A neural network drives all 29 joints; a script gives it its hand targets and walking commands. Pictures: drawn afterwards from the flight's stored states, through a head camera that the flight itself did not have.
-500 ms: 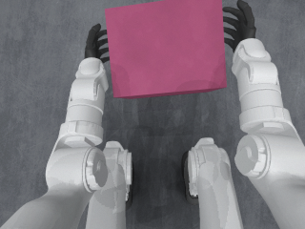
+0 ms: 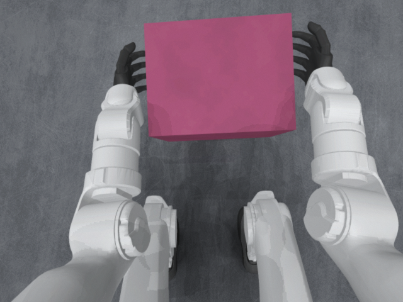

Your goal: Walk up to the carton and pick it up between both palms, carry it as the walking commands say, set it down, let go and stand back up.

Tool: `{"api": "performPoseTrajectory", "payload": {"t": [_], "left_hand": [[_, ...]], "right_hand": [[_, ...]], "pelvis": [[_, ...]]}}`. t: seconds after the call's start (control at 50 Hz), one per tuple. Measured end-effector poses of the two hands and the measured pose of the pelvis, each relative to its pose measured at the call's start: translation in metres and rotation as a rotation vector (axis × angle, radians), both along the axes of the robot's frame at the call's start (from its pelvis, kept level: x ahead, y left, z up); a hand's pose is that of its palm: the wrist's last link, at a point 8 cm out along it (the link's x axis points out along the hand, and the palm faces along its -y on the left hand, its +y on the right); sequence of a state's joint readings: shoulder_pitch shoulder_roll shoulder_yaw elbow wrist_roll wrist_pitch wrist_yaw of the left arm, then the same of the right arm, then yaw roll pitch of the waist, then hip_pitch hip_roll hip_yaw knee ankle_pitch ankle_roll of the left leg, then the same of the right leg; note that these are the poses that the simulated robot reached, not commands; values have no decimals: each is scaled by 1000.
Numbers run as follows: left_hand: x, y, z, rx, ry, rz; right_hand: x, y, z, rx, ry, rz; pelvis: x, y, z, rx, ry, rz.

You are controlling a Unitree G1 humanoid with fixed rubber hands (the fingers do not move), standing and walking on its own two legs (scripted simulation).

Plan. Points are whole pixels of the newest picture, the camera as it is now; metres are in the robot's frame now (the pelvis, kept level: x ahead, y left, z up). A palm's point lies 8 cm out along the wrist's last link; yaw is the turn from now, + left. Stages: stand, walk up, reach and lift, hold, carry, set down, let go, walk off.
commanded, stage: reach and lift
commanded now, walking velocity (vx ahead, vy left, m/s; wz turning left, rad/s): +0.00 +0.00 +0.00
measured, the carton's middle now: (217, 90) +0.52 -0.04 -0.16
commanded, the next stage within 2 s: none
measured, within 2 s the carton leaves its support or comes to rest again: neither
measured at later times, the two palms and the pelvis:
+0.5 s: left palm (108, 86) +0.48 +0.14 -0.01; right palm (339, 64) +0.49 -0.20 +0.01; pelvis +0.02 -0.01 +0.06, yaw -1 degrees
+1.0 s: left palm (82, 76) +0.47 +0.14 +0.07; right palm (384, 47) +0.47 -0.20 +0.09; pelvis +0.03 +0.00 +0.12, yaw -1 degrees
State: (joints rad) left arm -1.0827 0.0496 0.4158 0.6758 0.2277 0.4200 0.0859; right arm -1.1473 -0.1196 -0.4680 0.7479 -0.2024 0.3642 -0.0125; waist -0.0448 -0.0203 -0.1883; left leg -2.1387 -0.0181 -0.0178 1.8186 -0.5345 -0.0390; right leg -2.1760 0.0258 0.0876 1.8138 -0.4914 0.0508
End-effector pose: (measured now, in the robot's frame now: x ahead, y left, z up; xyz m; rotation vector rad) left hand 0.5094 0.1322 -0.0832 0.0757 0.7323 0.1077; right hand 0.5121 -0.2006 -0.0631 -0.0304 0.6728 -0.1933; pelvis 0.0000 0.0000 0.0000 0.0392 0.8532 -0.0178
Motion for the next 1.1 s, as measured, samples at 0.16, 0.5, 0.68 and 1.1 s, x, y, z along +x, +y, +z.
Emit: {"api": "performPoseTrajectory", "payload": {"t": [0.16, 0.5, 0.68, 1.1], "left_hand": [[-12, 6, 25, 27, 43, 3], [-25, 4, 76, -10, 6, 7], [-37, 9, 107, 4, 9, 11], [-49, 5, 166, -10, 31, 14]], "right_hand": [[-7, 5, 17, 32, 41, 16], [-23, 5, 72, 4, 9, -18], [-32, 10, 104, 6, 6, -9], [-44, 5, 164, 12, 27, -6]], "pelvis": [[12, -3, 28, 6, 8, -7], [16, -7, 60, -7, -40, -6], [14, -1, 79, -12, -87, -6], [35, 2, 136, -11, -140, -17]]}}
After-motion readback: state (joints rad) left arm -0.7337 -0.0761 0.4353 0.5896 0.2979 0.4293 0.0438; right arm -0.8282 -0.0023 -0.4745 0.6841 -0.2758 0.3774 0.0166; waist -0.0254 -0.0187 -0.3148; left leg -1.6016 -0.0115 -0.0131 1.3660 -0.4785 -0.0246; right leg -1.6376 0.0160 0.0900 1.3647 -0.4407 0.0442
